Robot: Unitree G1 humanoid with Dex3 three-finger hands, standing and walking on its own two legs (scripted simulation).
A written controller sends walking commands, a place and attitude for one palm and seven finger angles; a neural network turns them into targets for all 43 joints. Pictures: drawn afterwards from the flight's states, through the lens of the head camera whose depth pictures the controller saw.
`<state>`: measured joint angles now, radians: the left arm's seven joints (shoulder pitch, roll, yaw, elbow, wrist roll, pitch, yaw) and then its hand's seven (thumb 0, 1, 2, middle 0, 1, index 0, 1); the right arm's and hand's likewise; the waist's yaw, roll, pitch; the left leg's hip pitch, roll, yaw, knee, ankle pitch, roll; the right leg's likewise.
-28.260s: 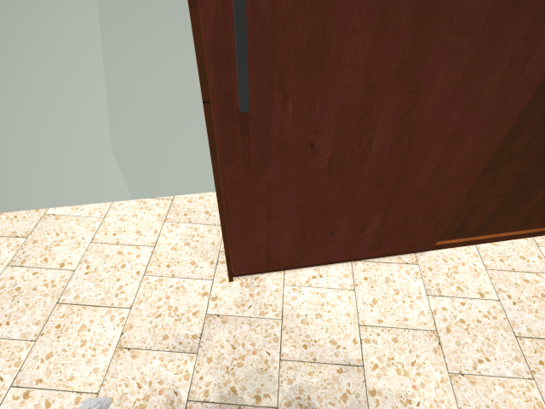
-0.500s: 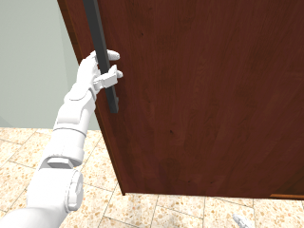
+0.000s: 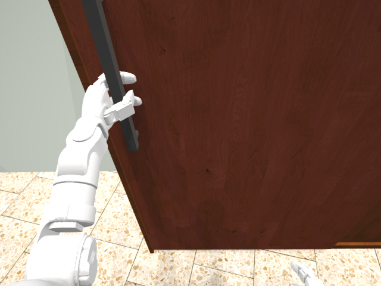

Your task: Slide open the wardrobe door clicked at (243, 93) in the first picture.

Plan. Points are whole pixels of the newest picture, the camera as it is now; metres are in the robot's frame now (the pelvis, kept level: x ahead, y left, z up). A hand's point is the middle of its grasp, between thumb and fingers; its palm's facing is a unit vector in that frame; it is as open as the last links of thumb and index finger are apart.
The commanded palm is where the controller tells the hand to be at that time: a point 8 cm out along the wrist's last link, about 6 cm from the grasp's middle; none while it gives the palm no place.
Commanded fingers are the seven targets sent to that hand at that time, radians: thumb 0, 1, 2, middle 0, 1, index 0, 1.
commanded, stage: grip the handle and tug to test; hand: left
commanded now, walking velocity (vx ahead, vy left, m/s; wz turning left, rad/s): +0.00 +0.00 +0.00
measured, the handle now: (119, 85) +0.45 +0.15 +0.23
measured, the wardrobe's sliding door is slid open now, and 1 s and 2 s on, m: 0.00 0.00 0.01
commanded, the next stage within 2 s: tug the door sideways, standing still in 0.04 s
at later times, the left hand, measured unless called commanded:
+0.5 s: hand (130, 105) +0.41 +0.13 +0.21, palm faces +0.07 -1.00 -0.02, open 5.5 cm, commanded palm +0.38 +0.14 +0.21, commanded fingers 0.00 0.90 0.90 -0.45 -1.40 -0.45 -1.40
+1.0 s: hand (131, 105) +0.41 +0.12 +0.21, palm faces +0.07 -1.00 -0.04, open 5.5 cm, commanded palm +0.38 +0.12 +0.21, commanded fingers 0.00 0.90 0.90 -0.45 -1.40 -0.45 -1.40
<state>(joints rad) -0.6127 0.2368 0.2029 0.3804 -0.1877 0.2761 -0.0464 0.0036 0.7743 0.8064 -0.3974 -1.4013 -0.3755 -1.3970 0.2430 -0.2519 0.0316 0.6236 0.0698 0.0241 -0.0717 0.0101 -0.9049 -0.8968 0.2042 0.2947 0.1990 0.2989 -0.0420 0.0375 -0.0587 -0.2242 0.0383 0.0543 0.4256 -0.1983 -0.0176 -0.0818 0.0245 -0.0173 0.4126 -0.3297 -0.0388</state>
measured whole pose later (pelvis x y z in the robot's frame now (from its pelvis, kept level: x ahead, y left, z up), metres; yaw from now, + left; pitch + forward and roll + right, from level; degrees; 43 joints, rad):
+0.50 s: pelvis +0.02 +0.00 +0.00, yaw +4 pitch +1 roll +1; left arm -0.64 0.15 0.10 0.26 -0.16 0.40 0.04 0.00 0.75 0.83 -0.42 -1.40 -0.37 -1.40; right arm 0.17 -0.23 0.03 0.64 0.05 0.05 -0.06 0.01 -0.91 -0.90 0.20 0.29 0.20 0.30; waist 0.02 0.04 -0.05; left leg -0.24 0.01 0.00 0.46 -0.23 -0.01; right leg -0.07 0.00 -0.07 0.43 -0.37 -0.03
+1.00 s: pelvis -0.01 +0.01 +0.00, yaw +5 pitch +1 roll +0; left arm -0.81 0.14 0.03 0.50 -0.16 0.27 0.10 -0.01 0.76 0.82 -0.45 -1.40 -0.35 -1.40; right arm 0.24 -0.23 0.02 0.71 0.05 -0.03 -0.04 0.01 -0.91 -0.90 0.20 0.29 0.20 0.30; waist 0.01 0.04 -0.02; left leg -0.31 -0.01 -0.02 0.49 -0.20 0.00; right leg -0.13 -0.01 -0.09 0.46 -0.35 -0.02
